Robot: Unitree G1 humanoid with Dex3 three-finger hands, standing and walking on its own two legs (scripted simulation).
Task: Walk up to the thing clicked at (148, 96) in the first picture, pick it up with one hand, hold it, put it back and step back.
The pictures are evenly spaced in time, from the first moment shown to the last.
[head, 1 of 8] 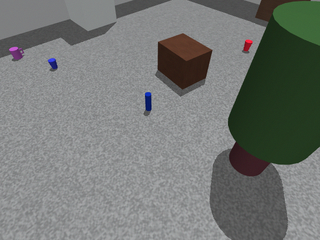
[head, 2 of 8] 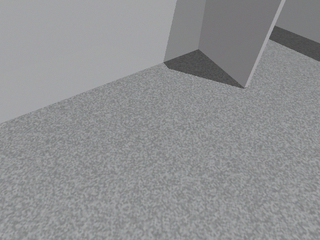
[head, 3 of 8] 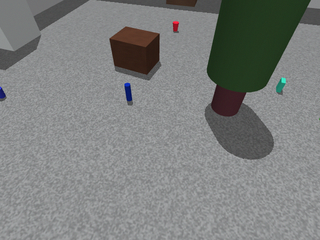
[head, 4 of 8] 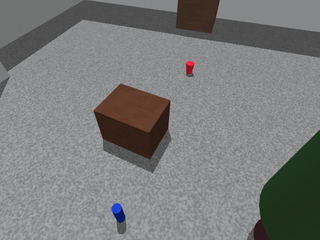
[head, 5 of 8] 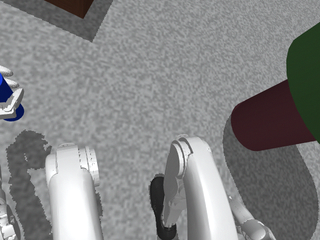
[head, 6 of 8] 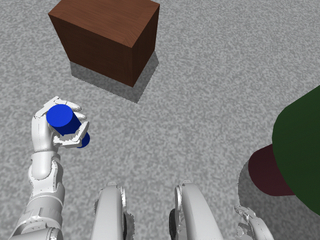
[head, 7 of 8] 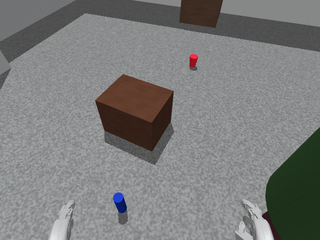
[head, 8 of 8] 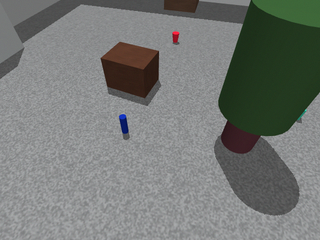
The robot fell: no
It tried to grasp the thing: yes
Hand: left
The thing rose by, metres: 0.67
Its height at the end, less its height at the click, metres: +0.00
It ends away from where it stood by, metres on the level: 0.01
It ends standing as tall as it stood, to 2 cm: yes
